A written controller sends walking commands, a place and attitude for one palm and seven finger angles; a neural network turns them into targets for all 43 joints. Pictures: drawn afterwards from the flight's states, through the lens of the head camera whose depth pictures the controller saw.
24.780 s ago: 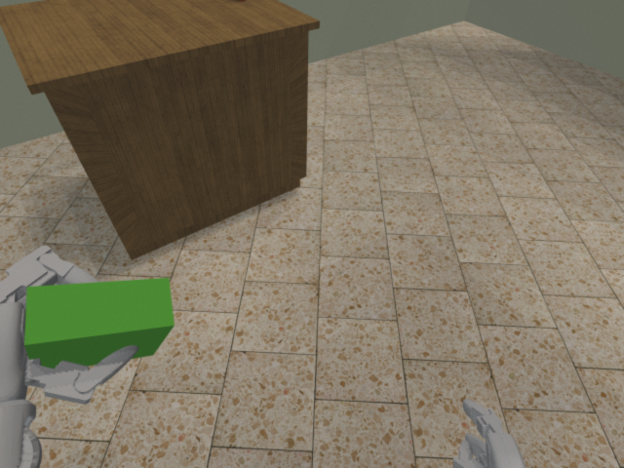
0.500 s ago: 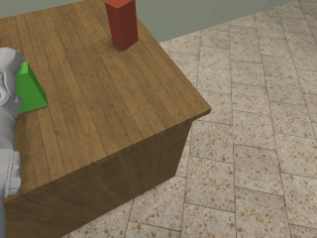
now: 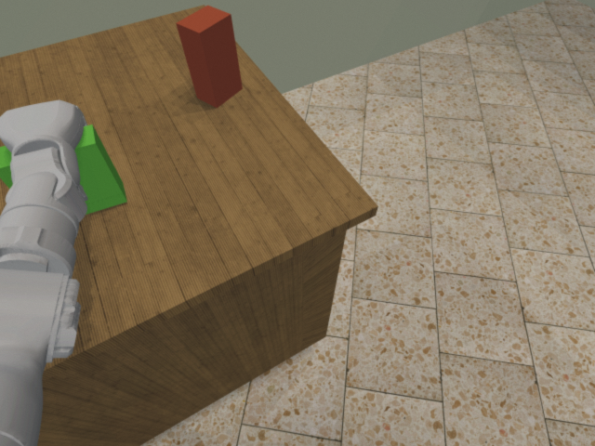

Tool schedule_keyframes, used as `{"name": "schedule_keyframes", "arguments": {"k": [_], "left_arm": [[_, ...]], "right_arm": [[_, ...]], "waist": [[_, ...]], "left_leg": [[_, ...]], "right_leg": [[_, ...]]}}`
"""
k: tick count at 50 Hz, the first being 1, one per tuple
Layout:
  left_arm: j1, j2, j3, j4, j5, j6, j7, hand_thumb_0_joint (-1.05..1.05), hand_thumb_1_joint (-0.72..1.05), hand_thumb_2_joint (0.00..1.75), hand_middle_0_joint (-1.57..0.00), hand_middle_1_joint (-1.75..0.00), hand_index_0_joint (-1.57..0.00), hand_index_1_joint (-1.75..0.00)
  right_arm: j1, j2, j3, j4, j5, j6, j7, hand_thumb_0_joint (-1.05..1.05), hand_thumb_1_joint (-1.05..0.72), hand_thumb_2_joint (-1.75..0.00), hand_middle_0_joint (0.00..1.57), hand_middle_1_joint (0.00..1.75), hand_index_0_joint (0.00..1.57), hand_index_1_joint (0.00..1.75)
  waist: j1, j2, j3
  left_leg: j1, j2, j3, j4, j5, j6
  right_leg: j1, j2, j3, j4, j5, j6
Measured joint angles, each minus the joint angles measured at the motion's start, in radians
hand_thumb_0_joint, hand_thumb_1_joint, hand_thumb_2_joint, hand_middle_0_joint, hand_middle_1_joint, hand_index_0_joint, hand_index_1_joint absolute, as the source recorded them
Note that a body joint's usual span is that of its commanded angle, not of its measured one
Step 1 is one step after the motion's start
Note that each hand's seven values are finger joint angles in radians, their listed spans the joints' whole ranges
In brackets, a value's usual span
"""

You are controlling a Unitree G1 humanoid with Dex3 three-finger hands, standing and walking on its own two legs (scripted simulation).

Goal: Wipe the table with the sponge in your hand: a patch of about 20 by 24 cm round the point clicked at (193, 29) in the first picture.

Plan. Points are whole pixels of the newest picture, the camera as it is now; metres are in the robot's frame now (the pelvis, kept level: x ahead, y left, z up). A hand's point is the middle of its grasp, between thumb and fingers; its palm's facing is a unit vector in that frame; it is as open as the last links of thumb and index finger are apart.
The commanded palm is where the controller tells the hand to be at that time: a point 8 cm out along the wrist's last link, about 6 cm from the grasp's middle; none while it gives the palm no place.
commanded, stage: wipe back along the middle lane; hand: left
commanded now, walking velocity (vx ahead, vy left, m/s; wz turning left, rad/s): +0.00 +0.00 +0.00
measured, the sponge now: (73, 186) +0.47 +0.30 +0.07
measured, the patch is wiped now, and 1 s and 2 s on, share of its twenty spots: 0.30 0.60 0.85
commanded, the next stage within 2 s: slide across to the third lane in 1.52 s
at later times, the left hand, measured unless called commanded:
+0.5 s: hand (66, 180) +0.45 +0.29 +0.11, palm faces -0.08 +0.02 -1.00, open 9.4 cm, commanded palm +0.42 +0.28 +0.14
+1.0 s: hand (70, 208) +0.40 +0.27 +0.11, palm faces -0.04 +0.02 -1.00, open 9.4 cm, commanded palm +0.36 +0.25 +0.13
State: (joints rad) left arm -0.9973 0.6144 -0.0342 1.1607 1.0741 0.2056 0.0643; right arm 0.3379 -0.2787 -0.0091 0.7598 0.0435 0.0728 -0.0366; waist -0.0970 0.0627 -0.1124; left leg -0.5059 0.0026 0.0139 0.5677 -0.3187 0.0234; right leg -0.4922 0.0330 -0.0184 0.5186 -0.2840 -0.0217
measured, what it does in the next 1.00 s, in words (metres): stands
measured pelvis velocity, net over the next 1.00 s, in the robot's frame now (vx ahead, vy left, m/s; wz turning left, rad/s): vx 0.00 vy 0.00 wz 0.01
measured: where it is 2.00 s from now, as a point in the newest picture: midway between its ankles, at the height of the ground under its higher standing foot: outside the picture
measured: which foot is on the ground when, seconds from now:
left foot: down 0.00-1.00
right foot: down 0.00-1.00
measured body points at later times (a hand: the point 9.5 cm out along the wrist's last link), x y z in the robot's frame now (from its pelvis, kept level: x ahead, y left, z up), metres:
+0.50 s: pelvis +0.01 +0.00 +0.00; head +0.06 -0.03 +0.45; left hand +0.45 +0.28 +0.16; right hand +0.09 -0.28 -0.13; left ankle -0.04 +0.10 -0.73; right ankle -0.03 -0.11 -0.73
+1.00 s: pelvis +0.00 +0.00 +0.00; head +0.03 -0.03 +0.45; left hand +0.40 +0.27 +0.16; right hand +0.17 -0.24 -0.12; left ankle -0.04 +0.10 -0.73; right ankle -0.03 -0.11 -0.73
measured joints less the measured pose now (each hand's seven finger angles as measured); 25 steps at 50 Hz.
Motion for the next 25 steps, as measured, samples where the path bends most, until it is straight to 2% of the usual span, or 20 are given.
{"name": "schedule_keyframes", "arguments": {"k": [9,17,25], "left_arm": [[0.077,-0.008,0.025,-0.048,-0.021,0.012,0.030,0.00,-0.47,1.10,-0.79,-1.41,-0.79,-1.46],[0.142,-0.033,0.006,-0.118,-0.042,0.031,0.029,-0.01,-0.46,1.10,-0.78,-1.42,-0.78,-1.48],[0.209,-0.080,-0.031,-0.214,-0.061,0.063,0.026,-0.01,-0.46,1.10,-0.77,-1.43,-0.77,-1.49]], "right_arm": [[0.004,-0.017,-0.003,0.002,0.008,0.014,0.000,0.00,-0.90,-0.90,0.20,0.30,0.20,0.29],[-0.028,-0.022,-0.004,-0.005,0.017,0.028,-0.001,0.00,-0.90,-0.90,0.20,0.30,0.20,0.29],[-0.080,-0.021,-0.002,-0.028,0.023,0.039,-0.003,0.00,-0.90,-0.90,0.20,0.30,0.20,0.29]], "waist": [[0.005,0.001,-0.004],[0.027,0.001,-0.011],[0.061,0.003,-0.017]], "left_leg": [[0.034,0.008,0.011,-0.023,0.002,-0.007],[0.072,0.007,0.013,-0.041,0.001,-0.008],[0.105,-0.002,0.013,-0.050,-0.002,-0.003]], "right_leg": [[0.023,0.008,0.012,-0.010,0.000,-0.007],[0.057,0.008,0.014,-0.021,-0.004,-0.008],[0.088,-0.001,0.014,-0.020,-0.014,-0.004]]}}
